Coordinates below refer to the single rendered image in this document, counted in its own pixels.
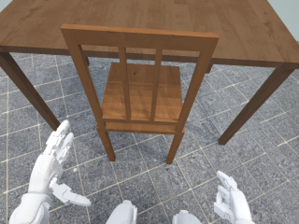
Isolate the robot right thigh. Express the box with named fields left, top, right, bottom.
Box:
left=172, top=213, right=202, bottom=224

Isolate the robot thigh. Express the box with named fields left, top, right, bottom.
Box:
left=106, top=203, right=137, bottom=224
left=172, top=213, right=202, bottom=224

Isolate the table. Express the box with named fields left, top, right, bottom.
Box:
left=0, top=0, right=299, bottom=146

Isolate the chair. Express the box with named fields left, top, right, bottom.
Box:
left=60, top=23, right=220, bottom=165

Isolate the robot left thigh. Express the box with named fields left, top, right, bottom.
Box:
left=106, top=203, right=137, bottom=224

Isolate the left robot hand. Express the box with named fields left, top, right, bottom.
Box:
left=28, top=119, right=92, bottom=206

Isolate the right robot hand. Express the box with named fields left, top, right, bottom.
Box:
left=213, top=171, right=252, bottom=224

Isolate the robot left forearm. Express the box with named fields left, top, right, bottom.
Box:
left=8, top=192, right=52, bottom=224

